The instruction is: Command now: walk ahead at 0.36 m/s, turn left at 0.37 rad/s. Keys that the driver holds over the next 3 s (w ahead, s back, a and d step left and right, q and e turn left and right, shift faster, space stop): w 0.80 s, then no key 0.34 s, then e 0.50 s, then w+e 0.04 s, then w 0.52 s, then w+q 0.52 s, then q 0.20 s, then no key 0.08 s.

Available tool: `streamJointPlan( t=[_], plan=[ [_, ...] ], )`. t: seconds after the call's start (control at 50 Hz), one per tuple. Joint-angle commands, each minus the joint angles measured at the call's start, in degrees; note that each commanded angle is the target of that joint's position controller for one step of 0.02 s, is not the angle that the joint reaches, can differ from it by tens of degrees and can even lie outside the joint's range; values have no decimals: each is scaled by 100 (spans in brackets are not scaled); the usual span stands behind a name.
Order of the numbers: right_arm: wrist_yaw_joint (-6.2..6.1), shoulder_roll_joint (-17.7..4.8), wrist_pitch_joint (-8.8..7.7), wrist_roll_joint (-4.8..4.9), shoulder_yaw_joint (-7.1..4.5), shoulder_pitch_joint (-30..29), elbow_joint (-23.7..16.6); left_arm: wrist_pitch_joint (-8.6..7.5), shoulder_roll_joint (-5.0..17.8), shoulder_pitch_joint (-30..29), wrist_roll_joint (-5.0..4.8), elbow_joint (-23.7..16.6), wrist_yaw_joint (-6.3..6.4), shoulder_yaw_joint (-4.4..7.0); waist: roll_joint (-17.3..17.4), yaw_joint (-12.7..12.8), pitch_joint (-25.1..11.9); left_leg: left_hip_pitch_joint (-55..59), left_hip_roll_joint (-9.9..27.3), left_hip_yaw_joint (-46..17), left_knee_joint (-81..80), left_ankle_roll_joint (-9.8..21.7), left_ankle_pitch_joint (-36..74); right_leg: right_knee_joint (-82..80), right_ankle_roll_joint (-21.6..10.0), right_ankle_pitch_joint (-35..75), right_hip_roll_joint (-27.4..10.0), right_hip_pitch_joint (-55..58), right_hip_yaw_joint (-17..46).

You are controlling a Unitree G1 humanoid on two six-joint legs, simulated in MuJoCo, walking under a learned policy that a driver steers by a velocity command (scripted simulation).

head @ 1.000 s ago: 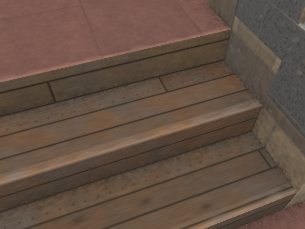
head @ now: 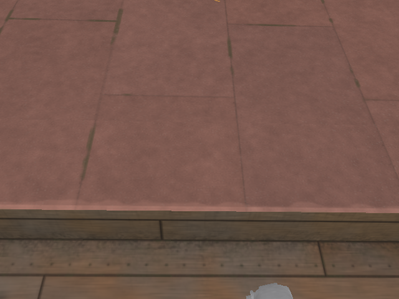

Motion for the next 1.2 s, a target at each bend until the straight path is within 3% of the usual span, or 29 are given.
streamJointPlan(
  t=[0.02,0.16,0.22,0.26,0.3,0.34,0.38,0.4,0.42,0.44,0.46,0.48,0.5,0.54,0.58,0.64,0.7,0.78,0.82,0.88,0.9,0.92,0.94,0.96,1.0,1.04,1.1,1.16,1.2],
  plan=[
    [221,-487,-106,7,-26,669,151,-162,317,327,-20,135,16,92,221,263,228,1573,1447,-2662,-1434,-268,-1811,1753,-343,346,78,-2428,323],
    [-8,-462,-351,22,156,1965,695,-135,232,-744,43,54,-149,-108,698,-269,389,2470,1559,-2872,-1679,83,-393,1394,-99,-84,-451,-3273,-713],
    [155,-331,-376,-155,258,2213,993,32,397,-1483,65,-205,-146,-121,455,-365,650,3335,1936,-2999,-2110,541,292,-382,-138,-47,-612,-3918,-797],
    [283,-294,-346,51,325,1720,914,241,164,-1966,197,-427,-174,-151,448,-167,619,2564,2186,-2864,-2948,867,1034,-1211,-84,-455,-885,-2834,-1435],
    [284,-137,-348,173,385,1302,818,369,-117,-1556,180,-384,-337,-227,626,352,416,1443,1899,-1488,-3085,726,4188,-1449,-160,-545,-639,-531,-2114],
    [336,-754,-506,365,275,1203,588,464,274,-2438,17,-968,-548,-158,819,405,-23,-140,2062,-1361,-3165,848,8826,-3179,73,-1200,30,2983,-2873],
    [429,-1409,-447,598,-61,954,748,507,754,-1364,-65,-784,-523,56,1142,972,-47,2105,2270,-1061,-2160,471,11039,-5669,41,-1531,427,3038,-2576],
    [509,-1404,-444,298,-143,873,744,412,995,635,-63,-37,-414,246,795,1274,-1100,1817,2188,-968,-645,78,11421,-5870,-301,-936,161,5089,-1670],
    [524,-596,-410,-130,17,1688,667,362,1098,2166,-42,592,-375,269,-916,1023,-3269,91,1598,-1187,935,-254,8417,-6269,-1669,63,-919,8287,926],
    [494,-599,-197,137,-133,907,667,410,1050,3461,353,1006,-336,316,-2054,1824,-2753,-1415,-67,-1425,4291,-625,1288,-8280,-2442,-1142,-1931,8201,3679],
    [478,-580,-141,391,-228,227,487,208,1069,3375,402,1103,-197,286,-1071,1664,-1396,-2449,-19,-1807,5940,-133,2054,-9055,-1606,-3089,-1758,6896,3991],
    [311,-293,-156,467,-204,-108,334,25,1129,2009,198,1057,-199,356,-537,1053,-321,-3018,264,-1640,6709,39,2267,-8947,-1513,-3033,-1843,5662,3260],
    [183,-309,-80,326,-191,-430,232,28,537,1336,60,1132,-241,257,173,825,-475,-3108,256,-1494,7330,361,2012,-8957,-1725,-2293,-1863,5176,2688],
    [53,203,23,224,25,-653,-200,11,-519,635,44,1592,-355,-78,331,49,-402,-3557,533,-1374,7935,890,1650,-9118,-1307,-1324,-1570,4436,1134],
    [-14,647,129,247,232,-610,-408,-159,-640,941,153,1970,-298,-68,48,-225,-243,-4383,807,-865,7636,921,1173,-9252,-821,-643,-1147,4695,-351],
    [73,661,149,480,378,-1531,-728,-279,-261,1178,548,1997,-266,64,-615,-70,22,-4541,1035,216,8464,689,339,-9936,-917,-1222,-974,3787,-830],
    [-6,675,108,408,539,-2459,-1109,-188,-166,2084,702,2339,-291,23,-299,178,117,-5959,1310,35,8042,847,640,-10043,-926,-1581,-1240,4851,-365],
    [-19,417,493,245,554,-4335,-1805,-214,2,2711,405,2346,-582,-21,-622,551,-65,-4311,1742,929,5292,294,627,-11035,-1070,-352,-1643,4400,-466],
    [106,347,538,176,522,-4126,-1741,-434,358,2336,65,2016,-641,28,-835,188,-293,-2279,1274,1482,4396,161,212,-10923,-1133,2915,-1603,4012,-916],
    [154,175,339,253,429,-3226,-1357,-589,1382,2539,-93,1920,-562,339,-1262,-145,-746,-1551,619,1566,1995,51,-204,-9613,-650,7673,-1740,6818,-1164],
    [81,-69,226,265,365,-2341,-1093,-585,1455,2486,37,1753,-536,448,-1018,-248,-1520,-89,833,1056,2247,418,1678,-8747,-248,8341,-1733,6462,-1210],
    [25,-259,238,440,353,-1429,-710,-593,975,3259,231,1779,-525,410,-8,-100,-2957,2306,1559,-823,1828,1129,2455,-7369,-16,6791,-1322,4733,-781],
    [-48,-621,354,177,185,319,-236,-454,663,2831,234,1677,-574,390,1088,-901,-3314,3578,2346,-2864,-125,1621,2628,-5673,146,2018,-404,3438,-580],
    [-24,-1118,246,147,-97,871,-53,-299,662,2595,-17,1771,-631,581,1512,-1011,-2628,2581,2921,-4554,-1353,1971,2329,-1911,230,-952,330,2673,167],
    [-112,-879,-157,270,-88,-917,41,-278,385,2172,-7,1514,-405,562,329,-108,-1289,1003,2643,-3112,-1255,1234,1387,-177,126,-686,111,1677,658],
    [-125,291,-213,364,190,-1727,272,-175,-4,1488,112,1208,-220,324,-671,395,-1113,606,2511,-1865,-1212,910,2617,-634,-113,-987,-222,1440,341],
    [-196,870,-417,391,308,-2469,152,-88,49,1092,13,1162,-260,305,-638,992,-753,2,1607,133,-1625,-19,2748,-3017,114,-1238,-896,1997,-51],
    [-238,-449,-686,492,14,-3033,-463,-291,702,1404,-76,1343,-445,523,96,1157,-992,-795,1240,1208,-2227,-299,4048,-4815,1117,-1386,-785,4486,-1064],
    [-136,-778,-707,456,-95,-2835,-592,-371,653,956,-49,1295,-458,521,85,885,-780,59,1537,1150,-2007,-128,4117,-6065,1158,-962,-859,4310,-998]
  ],
)
Next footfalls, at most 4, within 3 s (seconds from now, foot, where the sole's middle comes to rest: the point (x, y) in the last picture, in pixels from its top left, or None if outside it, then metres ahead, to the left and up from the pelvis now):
0.38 right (247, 289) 0.44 -0.13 -0.58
0.88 left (162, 164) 0.75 0.10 -0.41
1.30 right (237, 139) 0.84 -0.13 -0.41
1.68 left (161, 154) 0.79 0.11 -0.41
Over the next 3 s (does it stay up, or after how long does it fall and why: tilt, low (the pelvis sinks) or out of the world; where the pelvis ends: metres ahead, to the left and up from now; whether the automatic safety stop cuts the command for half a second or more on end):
stays up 1.26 -0.14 0.37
